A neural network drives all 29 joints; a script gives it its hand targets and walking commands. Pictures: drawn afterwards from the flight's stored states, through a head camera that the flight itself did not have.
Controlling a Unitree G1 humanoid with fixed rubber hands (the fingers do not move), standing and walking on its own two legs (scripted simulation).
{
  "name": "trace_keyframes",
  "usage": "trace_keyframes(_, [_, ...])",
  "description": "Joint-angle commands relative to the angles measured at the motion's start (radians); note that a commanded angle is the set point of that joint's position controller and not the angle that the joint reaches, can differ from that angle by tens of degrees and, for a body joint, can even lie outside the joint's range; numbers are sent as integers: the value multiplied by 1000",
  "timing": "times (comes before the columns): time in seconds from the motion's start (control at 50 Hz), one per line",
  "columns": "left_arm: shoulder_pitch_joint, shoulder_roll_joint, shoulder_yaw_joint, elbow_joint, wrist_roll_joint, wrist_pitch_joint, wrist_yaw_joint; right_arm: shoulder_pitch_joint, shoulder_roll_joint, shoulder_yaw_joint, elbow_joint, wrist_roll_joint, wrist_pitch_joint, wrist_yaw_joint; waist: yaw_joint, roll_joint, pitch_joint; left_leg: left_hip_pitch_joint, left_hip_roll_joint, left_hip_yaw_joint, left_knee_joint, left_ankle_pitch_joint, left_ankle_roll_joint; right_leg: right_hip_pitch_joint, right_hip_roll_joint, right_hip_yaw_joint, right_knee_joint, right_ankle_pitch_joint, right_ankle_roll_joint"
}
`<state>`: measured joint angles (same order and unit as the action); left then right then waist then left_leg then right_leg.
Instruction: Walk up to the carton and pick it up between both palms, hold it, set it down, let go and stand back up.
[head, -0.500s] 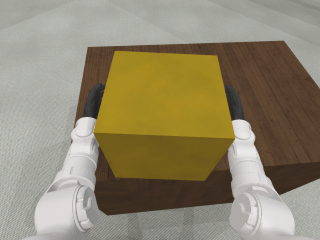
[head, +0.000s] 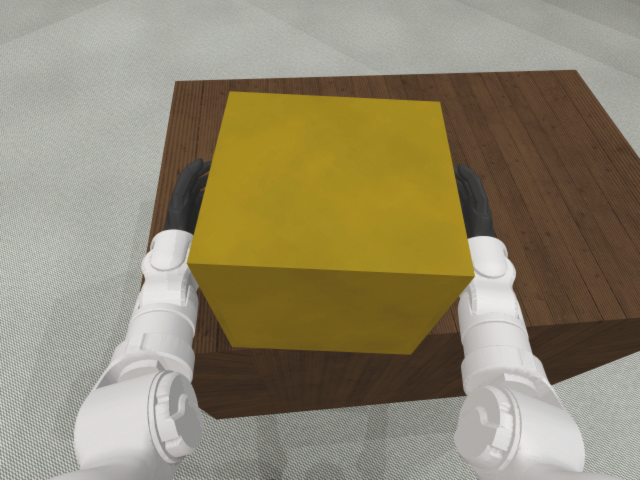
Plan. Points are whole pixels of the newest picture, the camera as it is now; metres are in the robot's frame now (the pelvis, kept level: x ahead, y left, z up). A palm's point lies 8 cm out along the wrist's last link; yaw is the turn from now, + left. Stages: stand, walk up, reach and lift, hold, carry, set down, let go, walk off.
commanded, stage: set down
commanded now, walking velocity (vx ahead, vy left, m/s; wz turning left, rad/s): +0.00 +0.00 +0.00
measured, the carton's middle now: (327, 234) +0.45 -0.02 +0.00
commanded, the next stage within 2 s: none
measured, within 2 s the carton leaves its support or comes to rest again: neither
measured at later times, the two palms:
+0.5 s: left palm (187, 224) +0.45 +0.16 +0.04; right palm (471, 228) +0.42 -0.20 +0.05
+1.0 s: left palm (163, 216) +0.47 +0.20 +0.03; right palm (514, 227) +0.42 -0.27 +0.04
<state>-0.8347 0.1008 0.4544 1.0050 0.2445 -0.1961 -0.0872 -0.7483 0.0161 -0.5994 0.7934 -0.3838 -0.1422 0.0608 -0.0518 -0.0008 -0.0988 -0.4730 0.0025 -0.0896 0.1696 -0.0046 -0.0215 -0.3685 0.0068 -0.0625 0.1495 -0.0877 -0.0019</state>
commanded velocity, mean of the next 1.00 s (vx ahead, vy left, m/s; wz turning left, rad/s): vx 0.00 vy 0.00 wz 0.00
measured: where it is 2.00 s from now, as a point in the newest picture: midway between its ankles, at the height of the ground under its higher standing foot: outside the picture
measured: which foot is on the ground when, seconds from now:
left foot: down 0.00-1.00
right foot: down 0.00-1.00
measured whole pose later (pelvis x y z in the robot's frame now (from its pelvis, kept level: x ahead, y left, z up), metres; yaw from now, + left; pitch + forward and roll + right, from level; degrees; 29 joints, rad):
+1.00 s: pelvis -0.01 +0.02 -0.02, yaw -9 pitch +32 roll -2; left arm -0.95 0.36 -0.05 1.29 -0.39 -0.29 0.01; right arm -0.95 -0.41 0.15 1.25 0.46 -0.23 0.02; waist 0.05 0.00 -0.33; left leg -0.85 0.05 0.05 0.37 -0.08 0.00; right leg -0.77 0.04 0.08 0.28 -0.07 0.03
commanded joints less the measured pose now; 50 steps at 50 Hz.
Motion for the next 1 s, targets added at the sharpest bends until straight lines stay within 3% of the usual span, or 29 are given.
trace_keyframes(0.0, [-433, -362, -175, -33, 40, 5, -59, -418, 340, 222, -13, -34, -10, 83, -4, 34, -456, 335, -10, 65, 42, 68, -20, 137, 8, -75, 32, 221, 60])
trace_keyframes(0.26, [-397, -326, -166, -42, 46, 12, -68, -400, 309, 196, -11, -45, -1, 84, -3, 31, -448, 351, -13, 68, 36, 67, -20, 135, 8, -67, 35, 220, 62])
trace_keyframes(0.36, [-380, -184, -158, -19, 8, -7, -46, -385, 181, 197, 7, -9, -2, 57, 3, 23, -468, 327, -14, 84, 39, 74, -19, 131, 11, -45, 55, 250, 58])
trace_keyframes(0.42, [-383, 83, -160, 1, -95, -47, 17, -393, -85, 211, 53, 128, -20, -11, 23, 16, -530, 280, -9, 114, 56, 89, -9, 94, 13, -4, 89, 282, 47])
trace_keyframes(0.46, [-469, 182, -271, 75, -265, -93, 68, -479, -154, 323, 119, 302, -38, -66, 38, 32, -644, 184, -3, 125, 105, 98, 2, 55, 12, 44, 140, 330, 34])
trace_keyframes(0.5, [-522, 232, -325, 160, -372, -133, 93, -535, -220, 442, 213, 427, -61, -93, 53, 42, -753, 119, -1, 145, 145, 151, 4, 110, 5, 73, 202, 445, 42])
trace_keyframes(0.58, [-598, 323, -358, 222, -453, -213, 118, -629, -339, 556, 306, 592, -139, -134, 60, 24, -921, 106, -8, 154, 222, 330, -10, 137, 16, 65, 268, 616, 83])
trace_keyframes(0.64, [-600, 350, -383, 253, -480, -216, 123, -635, -415, 606, 391, 673, -169, -134, 64, 38, -985, 250, -1, 162, 303, 472, -40, -18, 36, 55, 248, 626, 89])
trace_keyframes(0.72, [-563, 371, -396, 253, -501, -187, 116, -617, -498, 653, 441, 749, -175, -117, 78, 48, -993, 354, 3, 163, 346, 548, -71, -143, 62, 48, 204, 545, 80])
trace_keyframes(0.88, [-584, 425, -473, 148, -607, -160, 96, -665, -605, 717, 316, 834, -155, -45, 115, 20, -1053, 432, 4, 148, 349, 552, -84, -237, 92, 26, 166, 408, 85])
trace_keyframes(0.98, [-622, 438, -532, 23, -684, -104, 91, -705, -630, 758, 236, 879, -98, -11, 106, 6, -1092, 467, 2, 130, 370, 512, -90, -269, 102, 13, 173, 361, 95])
